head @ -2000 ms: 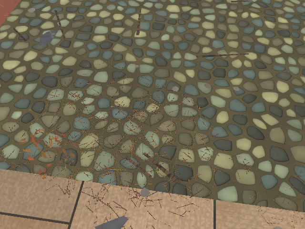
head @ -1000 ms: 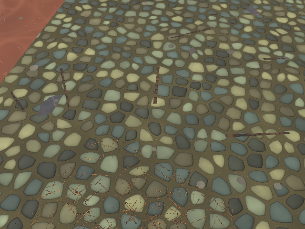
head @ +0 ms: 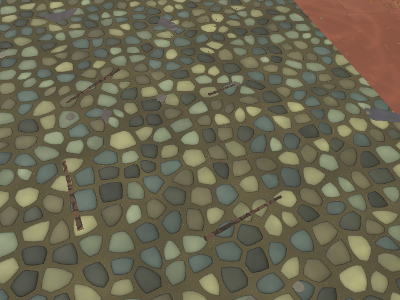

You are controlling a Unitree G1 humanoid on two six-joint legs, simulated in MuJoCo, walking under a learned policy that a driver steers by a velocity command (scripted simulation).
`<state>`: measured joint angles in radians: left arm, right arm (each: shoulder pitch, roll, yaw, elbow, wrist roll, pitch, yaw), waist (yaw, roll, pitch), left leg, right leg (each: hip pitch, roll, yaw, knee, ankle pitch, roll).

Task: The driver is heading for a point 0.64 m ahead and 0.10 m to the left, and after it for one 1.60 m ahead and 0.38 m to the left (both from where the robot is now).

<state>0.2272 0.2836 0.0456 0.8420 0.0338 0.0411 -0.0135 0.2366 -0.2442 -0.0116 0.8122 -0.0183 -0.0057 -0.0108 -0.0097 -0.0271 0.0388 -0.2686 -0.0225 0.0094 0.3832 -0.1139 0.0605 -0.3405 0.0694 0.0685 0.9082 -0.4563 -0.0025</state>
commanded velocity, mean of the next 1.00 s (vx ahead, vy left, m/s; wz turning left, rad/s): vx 0.44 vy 0.00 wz -0.03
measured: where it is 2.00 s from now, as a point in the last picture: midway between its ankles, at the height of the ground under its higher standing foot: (191, 271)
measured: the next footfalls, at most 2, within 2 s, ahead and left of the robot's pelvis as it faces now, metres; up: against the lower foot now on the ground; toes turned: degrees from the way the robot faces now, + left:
right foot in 0.18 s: +0.04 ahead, -0.11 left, +0.00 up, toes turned +1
left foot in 0.60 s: +0.35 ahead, +0.12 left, +0.00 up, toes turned +4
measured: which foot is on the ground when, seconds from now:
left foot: down 0.00-0.16, up 0.18-0.58, down 0.60-1.00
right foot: up 0.00-0.16, down 0.18-0.60, up 0.62-1.00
